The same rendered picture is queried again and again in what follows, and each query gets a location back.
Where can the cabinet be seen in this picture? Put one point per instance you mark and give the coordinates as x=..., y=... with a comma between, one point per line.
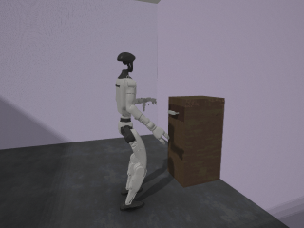
x=194, y=146

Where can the robot right upper arm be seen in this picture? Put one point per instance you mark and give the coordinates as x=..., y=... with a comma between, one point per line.
x=130, y=90

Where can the handle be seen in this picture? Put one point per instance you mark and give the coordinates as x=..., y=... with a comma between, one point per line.
x=172, y=112

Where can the right robot forearm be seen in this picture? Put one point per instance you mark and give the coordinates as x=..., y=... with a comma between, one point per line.
x=141, y=118

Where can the left robot forearm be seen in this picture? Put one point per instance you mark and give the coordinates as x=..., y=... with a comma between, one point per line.
x=139, y=101

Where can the drawer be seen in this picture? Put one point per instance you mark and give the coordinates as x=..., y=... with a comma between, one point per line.
x=178, y=109

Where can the robot left thigh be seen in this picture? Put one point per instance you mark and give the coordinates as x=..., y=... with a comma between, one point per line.
x=133, y=157

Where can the right robot hand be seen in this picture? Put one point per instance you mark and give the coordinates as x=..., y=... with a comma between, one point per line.
x=158, y=132

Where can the left robot hand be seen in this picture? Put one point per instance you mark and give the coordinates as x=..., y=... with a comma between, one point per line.
x=148, y=99

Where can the robot left foot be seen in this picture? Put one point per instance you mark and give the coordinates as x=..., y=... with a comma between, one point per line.
x=125, y=191

